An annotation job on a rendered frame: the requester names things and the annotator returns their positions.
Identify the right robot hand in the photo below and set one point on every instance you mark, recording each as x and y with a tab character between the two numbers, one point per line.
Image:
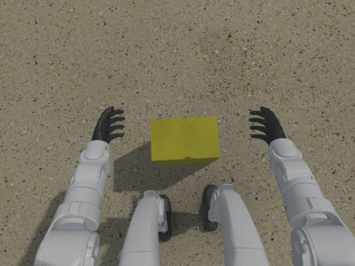
272	129

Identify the robot left upper arm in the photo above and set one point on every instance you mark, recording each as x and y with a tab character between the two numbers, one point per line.
76	247

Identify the robot right forearm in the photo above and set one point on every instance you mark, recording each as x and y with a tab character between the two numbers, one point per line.
306	205

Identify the carton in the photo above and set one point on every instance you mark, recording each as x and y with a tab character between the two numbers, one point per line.
185	141

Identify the right robot foot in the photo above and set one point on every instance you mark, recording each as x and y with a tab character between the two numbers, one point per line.
209	190

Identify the left robot hand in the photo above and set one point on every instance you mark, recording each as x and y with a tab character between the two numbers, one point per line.
103	129

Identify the robot left forearm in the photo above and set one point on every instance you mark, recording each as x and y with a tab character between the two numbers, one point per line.
81	206

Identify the robot left thigh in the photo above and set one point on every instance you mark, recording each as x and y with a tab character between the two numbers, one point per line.
141	245

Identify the robot right upper arm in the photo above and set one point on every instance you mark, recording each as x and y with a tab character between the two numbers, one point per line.
327	245

